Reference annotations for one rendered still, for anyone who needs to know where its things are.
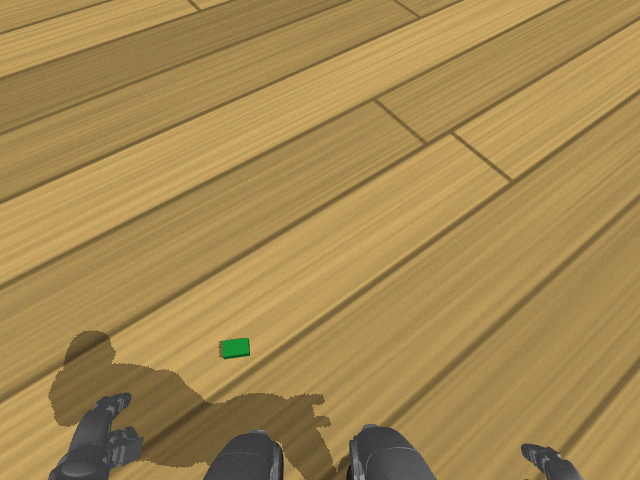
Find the right robot hand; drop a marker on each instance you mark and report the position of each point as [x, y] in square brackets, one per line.
[550, 463]

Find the left robot arm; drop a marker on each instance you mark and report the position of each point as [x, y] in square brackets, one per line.
[87, 462]

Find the small box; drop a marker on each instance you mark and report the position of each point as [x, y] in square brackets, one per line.
[236, 348]

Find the left robot hand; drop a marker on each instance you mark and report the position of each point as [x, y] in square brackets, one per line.
[122, 446]

